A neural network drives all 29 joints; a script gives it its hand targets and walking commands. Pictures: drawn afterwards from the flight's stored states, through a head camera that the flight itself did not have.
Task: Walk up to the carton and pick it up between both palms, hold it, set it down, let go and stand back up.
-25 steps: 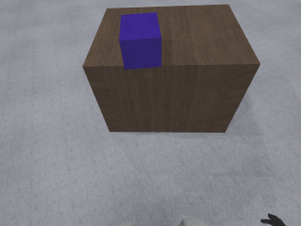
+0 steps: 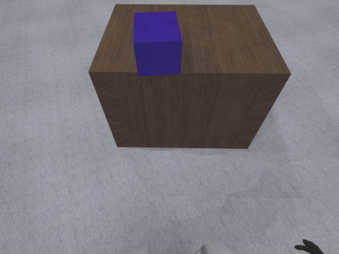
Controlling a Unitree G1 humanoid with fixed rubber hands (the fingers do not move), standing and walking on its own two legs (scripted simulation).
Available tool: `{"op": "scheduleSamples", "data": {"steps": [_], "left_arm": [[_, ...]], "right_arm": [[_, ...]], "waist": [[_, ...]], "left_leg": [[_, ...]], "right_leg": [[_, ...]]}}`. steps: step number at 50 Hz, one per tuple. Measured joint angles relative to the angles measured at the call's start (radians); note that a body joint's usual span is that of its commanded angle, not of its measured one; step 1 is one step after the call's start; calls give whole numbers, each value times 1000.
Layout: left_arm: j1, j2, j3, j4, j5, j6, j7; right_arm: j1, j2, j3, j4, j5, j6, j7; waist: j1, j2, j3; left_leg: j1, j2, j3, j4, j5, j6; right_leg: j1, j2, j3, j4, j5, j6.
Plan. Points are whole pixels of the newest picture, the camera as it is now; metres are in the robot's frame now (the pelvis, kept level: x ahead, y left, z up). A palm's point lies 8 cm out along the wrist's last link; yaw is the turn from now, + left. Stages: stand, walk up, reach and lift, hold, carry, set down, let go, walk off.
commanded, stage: walk up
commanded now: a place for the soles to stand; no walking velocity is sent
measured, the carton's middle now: (157, 43) +0.92 +0.06 -0.03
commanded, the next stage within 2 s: none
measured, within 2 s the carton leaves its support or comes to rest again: neither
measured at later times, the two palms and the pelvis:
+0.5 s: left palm out of the picture +0.07 +0.33 -0.10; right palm out of the picture +0.12 -0.29 -0.11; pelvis +0.02 +0.01 -0.01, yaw -1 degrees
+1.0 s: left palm out of the picture +0.05 +0.28 -0.08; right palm out of the picture +0.08 -0.35 -0.13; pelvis +0.00 -0.05 -0.01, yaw -1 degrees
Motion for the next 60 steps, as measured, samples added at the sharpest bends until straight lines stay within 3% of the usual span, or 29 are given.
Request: {"op": "scheduleSamples", "data": {"steps": [8,10,13,17,20,23,28,35,40,45,49,53,60], "left_arm": [[0,3,0,9,4,-1,0],[1,5,0,19,1,-9,0],[0,-3,0,41,4,-19,0],[0,-6,0,46,9,-24,1],[0,-6,0,44,10,-25,2],[-3,-6,0,35,6,-25,2],[-12,4,0,29,-5,-18,10],[-12,21,0,28,-6,-4,11],[-12,21,0,29,-8,-1,11],[-12,20,0,56,-2,-6,11],[-12,1,0,79,15,-10,11],[-12,1,0,78,16,-10,11],[-12,1,0,64,15,-10,11]], "right_arm": [[0,0,0,0,0,-6,5],[0,0,0,0,0,-5,8],[-17,0,0,1,0,11,7],[-43,0,0,0,0,18,5],[-63,0,0,0,0,18,6],[-69,0,0,0,0,17,6],[-23,0,0,0,0,1,5],[21,0,0,0,0,1,-7],[28,0,0,0,0,1,-7],[14,0,0,1,0,8,3],[-7,0,0,1,0,39,3],[-15,0,0,0,0,45,6],[-15,0,0,0,0,55,6]], "waist": [[-2,-21,0],[4,-19,-1],[9,5,0],[15,42,-1],[15,70,-1],[13,82,-1],[6,57,-1],[4,-21,-1],[1,-39,-1],[3,-10,2],[5,43,10],[4,77,17],[5,83,19]], "left_leg": [[0,14,2,-1,-10,-8],[-2,14,5,9,-17,-18],[-24,21,5,67,-69,-22],[-38,10,4,116,-182,-22],[-38,10,3,116,-172,-22],[-31,4,4,61,-36,-12],[9,-1,3,41,-48,17],[30,-1,3,4,-24,4],[30,-1,4,4,-17,-8],[20,3,11,29,-21,-27],[-14,-12,11,155,-134,-19],[-19,-14,-6,168,-138,-18],[-19,-14,-22,168,-138,-19]], "right_leg": [[2,-15,-1,-17,3,-2],[19,-16,0,-101,76,-11],[23,-12,-1,-106,46,19],[23,-15,5,-106,35,10],[23,-15,5,-106,35,24],[21,-19,5,-106,35,40],[-1,-11,4,27,-13,10],[-12,-11,5,69,-15,-10],[-12,-13,1,69,-15,-10],[13,-12,-9,-72,61,-14],[14,-9,-8,-66,56,-17],[12,-14,-9,-73,65,-18],[12,-14,-9,-74,65,-10]]}}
